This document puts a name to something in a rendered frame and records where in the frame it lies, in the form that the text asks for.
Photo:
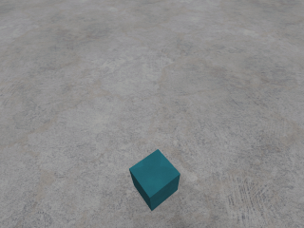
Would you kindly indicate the carton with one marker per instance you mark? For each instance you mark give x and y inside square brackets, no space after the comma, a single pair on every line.
[155,178]

